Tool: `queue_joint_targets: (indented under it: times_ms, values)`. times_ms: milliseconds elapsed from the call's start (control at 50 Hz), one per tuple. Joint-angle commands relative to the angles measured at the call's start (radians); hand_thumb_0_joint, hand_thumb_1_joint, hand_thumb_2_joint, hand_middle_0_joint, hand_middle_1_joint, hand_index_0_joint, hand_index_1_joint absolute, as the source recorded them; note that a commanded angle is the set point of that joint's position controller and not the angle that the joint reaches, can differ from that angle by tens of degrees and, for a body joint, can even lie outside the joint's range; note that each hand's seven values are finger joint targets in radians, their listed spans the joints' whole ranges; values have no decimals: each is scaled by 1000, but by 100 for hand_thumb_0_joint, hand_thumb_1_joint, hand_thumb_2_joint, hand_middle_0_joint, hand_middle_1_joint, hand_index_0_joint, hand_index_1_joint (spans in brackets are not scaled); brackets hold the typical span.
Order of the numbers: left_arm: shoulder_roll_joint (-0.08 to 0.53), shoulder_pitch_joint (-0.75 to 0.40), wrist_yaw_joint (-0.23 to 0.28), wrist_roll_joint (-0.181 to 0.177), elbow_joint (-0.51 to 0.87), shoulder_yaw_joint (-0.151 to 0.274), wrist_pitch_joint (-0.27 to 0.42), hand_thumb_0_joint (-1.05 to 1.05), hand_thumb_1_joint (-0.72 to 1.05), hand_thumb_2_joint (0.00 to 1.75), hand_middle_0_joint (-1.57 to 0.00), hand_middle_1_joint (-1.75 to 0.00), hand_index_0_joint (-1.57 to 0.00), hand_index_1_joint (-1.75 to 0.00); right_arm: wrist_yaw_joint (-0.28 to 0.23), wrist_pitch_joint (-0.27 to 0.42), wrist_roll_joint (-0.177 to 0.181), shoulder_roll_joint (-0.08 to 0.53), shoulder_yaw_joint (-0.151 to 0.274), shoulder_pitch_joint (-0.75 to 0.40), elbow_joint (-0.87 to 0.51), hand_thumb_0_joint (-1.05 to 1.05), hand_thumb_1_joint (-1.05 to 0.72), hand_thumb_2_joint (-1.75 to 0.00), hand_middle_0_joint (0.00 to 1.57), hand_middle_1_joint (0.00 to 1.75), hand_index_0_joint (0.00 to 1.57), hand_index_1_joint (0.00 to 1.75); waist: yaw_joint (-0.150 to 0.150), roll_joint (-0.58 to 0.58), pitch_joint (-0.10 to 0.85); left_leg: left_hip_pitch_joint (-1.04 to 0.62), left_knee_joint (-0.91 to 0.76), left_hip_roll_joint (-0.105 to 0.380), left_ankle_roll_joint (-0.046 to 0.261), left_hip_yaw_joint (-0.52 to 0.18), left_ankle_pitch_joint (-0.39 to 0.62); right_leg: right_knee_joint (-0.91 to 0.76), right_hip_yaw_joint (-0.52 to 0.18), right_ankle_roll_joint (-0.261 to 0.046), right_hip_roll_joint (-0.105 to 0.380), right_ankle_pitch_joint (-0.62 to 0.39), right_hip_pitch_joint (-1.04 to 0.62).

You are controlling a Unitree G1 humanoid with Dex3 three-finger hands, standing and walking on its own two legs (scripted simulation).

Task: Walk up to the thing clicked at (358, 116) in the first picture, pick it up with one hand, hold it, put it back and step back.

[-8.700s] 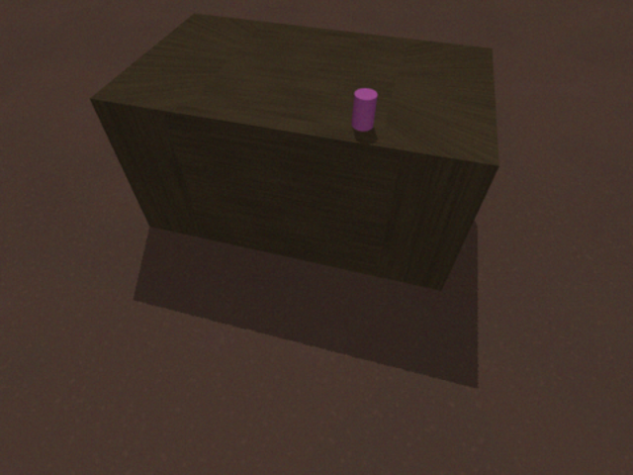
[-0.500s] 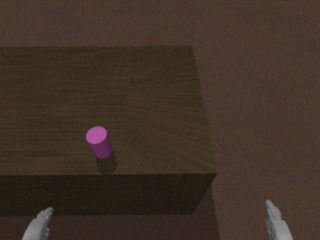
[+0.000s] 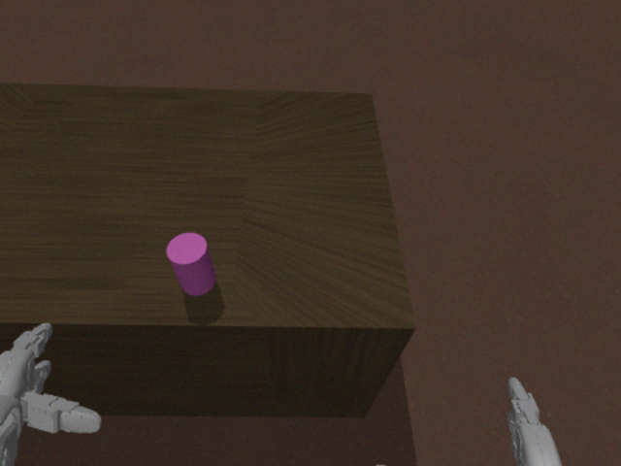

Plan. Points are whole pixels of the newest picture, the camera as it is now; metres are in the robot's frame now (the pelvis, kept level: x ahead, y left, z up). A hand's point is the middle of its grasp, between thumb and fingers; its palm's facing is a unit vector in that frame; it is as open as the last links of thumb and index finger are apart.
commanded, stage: go down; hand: left
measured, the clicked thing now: (193, 265) +0.45 +0.21 -0.08
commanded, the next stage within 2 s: approach in 1.34 s
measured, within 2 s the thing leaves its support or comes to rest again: neither
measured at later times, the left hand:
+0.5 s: hand (39, 303) +0.32 +0.36 +0.02, palm faces +0.16 -0.98 -0.14, open 17.5 cm
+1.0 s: hand (29, 268) +0.36 +0.37 +0.04, palm faces +0.17 -0.98 -0.10, open 17.6 cm
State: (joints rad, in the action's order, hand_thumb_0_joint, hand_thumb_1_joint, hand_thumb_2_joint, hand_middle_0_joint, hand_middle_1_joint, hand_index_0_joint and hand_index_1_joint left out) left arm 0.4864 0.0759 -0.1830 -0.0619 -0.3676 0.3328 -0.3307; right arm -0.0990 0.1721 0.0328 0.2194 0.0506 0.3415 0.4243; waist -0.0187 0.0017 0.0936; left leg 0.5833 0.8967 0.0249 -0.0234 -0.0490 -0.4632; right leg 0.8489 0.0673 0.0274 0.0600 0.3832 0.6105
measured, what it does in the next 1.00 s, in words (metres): stands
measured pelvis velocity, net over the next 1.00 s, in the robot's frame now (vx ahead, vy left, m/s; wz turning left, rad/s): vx -0.01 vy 0.01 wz -0.03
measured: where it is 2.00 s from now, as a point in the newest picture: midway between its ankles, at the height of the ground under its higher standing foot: outside the picture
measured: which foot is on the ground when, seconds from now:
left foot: down 0.00-1.00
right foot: down 0.00-1.00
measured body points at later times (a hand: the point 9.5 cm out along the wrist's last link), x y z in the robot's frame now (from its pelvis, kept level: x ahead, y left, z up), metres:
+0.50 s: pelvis -0.01 +0.01 +0.00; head +0.04 +0.03 +0.45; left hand +0.31 +0.41 +0.03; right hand +0.14 -0.25 -0.05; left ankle -0.01 +0.13 -0.70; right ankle +0.02 -0.14 -0.70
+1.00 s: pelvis -0.01 +0.01 -0.01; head +0.07 +0.04 +0.44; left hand +0.35 +0.43 +0.05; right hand +0.14 -0.25 -0.05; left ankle -0.01 +0.13 -0.70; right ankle +0.02 -0.14 -0.70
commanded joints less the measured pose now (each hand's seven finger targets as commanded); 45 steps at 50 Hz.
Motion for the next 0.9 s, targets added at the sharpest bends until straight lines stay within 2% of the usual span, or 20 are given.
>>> queue_joint_targets:
  times_ms: [0,20,40,120,160,200,280,320,340,380,440,500,560,600,640,660,720,800,820,880]
  values:
    - [328,-276,-57,-22,63,132,75,0,-56,5,-7,-7,-7,-7,-22,61,8,146,55,-9,-128,0,55,-4,5,5,5,5,-7,-117,176,-56,-165,-34,25,30,212,-129,-18,-29,-34,-152,-131]
    - [339,-284,-77,-26,6,137,79,0,-56,5,-7,-7,-7,-6,-19,64,7,143,34,-14,-125,0,55,-4,5,5,5,5,-1,-118,179,-50,-167,-30,23,24,230,-122,-15,-32,-36,-159,-130]
    - [353,-296,-92,-31,-42,142,85,0,-58,4,-7,-7,-8,-7,-19,66,9,159,55,-57,-117,0,55,-4,5,5,5,5,6,-106,154,-25,-170,-33,24,26,212,-129,-12,-34,-38,-139,-118]
    - [420,-379,-152,-44,-145,174,141,0,-61,3,-8,-7,-9,-7,-12,81,10,152,29,-95,-131,0,54,-5,5,5,5,5,19,-78,165,7,-175,-32,30,29,164,-131,-13,-33,-42,-93,-114]
    - [465,-423,-172,-44,-180,202,179,0,-61,3,-7,-7,-8,-6,-15,84,7,176,49,-72,-131,0,54,-5,5,5,5,5,15,-75,207,-16,-173,-30,30,31,182,-125,-15,-32,-44,-107,-122]
    - [480,-501,-195,-51,-184,203,220,0,-60,3,-7,-7,-8,-6,-10,88,6,165,34,-48,-99,0,53,-5,5,5,5,5,14,-114,240,-48,-170,-23,21,24,233,-110,-13,-35,-48,-142,-112]
    - [547,-563,-220,-47,-257,241,292,0,-59,3,-7,-6,-8,-5,-16,97,2,204,59,-68,-139,0,53,-5,5,5,5,5,-4,-104,310,-86,-145,-20,19,25,335,-96,-20,-34,-47,-231,-136]
    - [536,-618,-233,-43,-275,226,319,0,-55,4,-6,-4,-6,-4,-14,87,-5,163,18,-25,-103,0,52,-5,5,5,5,5,-5,-147,314,-102,-141,-19,15,27,374,-91,-25,-39,-44,-257,-112]
    - [542,-643,-241,-47,-301,230,332,0,-56,5,-6,-5,-6,-5,-16,88,0,174,23,-67,-140,0,53,-5,5,5,5,5,-8,-151,300,-104,-146,-16,13,23,378,-91,-21,-40,-46,-253,-104]
    - [538,-600,-251,-48,-393,234,351,0,-54,4,-6,-4,-7,-4,-20,91,-4,178,21,-49,-140,0,52,-5,5,5,5,5,-15,-126,276,-92,-140,-18,16,25,397,-94,-20,-38,-45,-276,-107]
    - [612,-700,-264,-43,-343,259,390,0,-55,4,-6,-4,-6,-4,-21,84,-8,199,38,3,-136,0,52,-5,5,5,5,5,-27,-168,308,-119,-146,-18,15,26,394,-97,-22,-41,-44,-274,-94]
    - [590,-708,-275,-46,-404,246,412,0,-56,4,-6,-5,-7,-5,-15,87,-11,180,15,10,-124,0,52,-5,5,5,5,5,-27,-185,253,-105,-161,-10,9,20,354,-100,-13,-44,-50,-229,-56]
    - [616,-739,-281,-55,-421,262,435,0,-57,5,-6,-5,-6,-5,-15,94,-11,215,45,-4,-170,0,53,-5,5,5,5,5,-39,-154,270,-83,-162,-16,17,21,284,-105,-15,-43,-50,-191,-54]
    - [628,-750,-287,-56,-445,264,444,0,-58,4,-6,-5,-7,-5,-8,93,-10,173,-2,-11,-187,0,53,-5,5,5,5,5,-25,-159,263,-58,-157,-24,19,31,264,-109,-20,-41,-47,-185,-73]
    - [613,-740,-296,-60,-496,257,449,0,-57,5,-6,-5,-6,-4,-9,97,-11,189,8,-15,-189,0,53,-5,5,5,5,5,-35,-137,260,-51,-153,-22,21,30,285,-103,-20,-41,-48,-205,-71]
    - [629,-779,-301,-66,-476,264,460,0,-59,4,-6,-4,-6,-4,-8,94,-12,163,-12,-11,-164,0,53,-5,5,5,5,5,-34,-161,279,-49,-137,-28,22,35,293,-100,-28,-39,-43,-215,-69]
    - [657,-802,-309,-65,-493,271,470,0,-61,5,-6,-5,-6,-5,-10,92,-15,178,-14,-35,-182,0,53,-5,5,5,5,5,-31,-178,307,-53,-134,-25,20,31,286,-94,-26,-42,-43,-203,-59]
    - [735,-871,-307,-61,-439,315,488,0,-61,5,-6,-5,-6,-5,-20,91,-19,219,28,-21,-171,0,52,-5,5,5,5,5,-37,-191,375,-84,-122,-23,19,27,289,-88,-29,-40,-44,-210,-67]
    - [715,-823,-307,-56,-517,305,484,0,-59,4,-6,-5,-7,-5,-19,92,-19,218,21,-40,-194,0,53,-5,5,5,5,5,-39,-173,342,-63,-121,-19,17,24,287,-87,-25,-42,-48,-201,-52]
    - [726,-829,-312,-62,-494,319,490,0,-59,5,-6,-5,-6,-5,-20,86,-19,213,16,-7,-192,0,52,-6,5,5,5,5,-35,-165,374,-66,-112,-17,16,20,317,-81,-22,-42,-50,-222,-58]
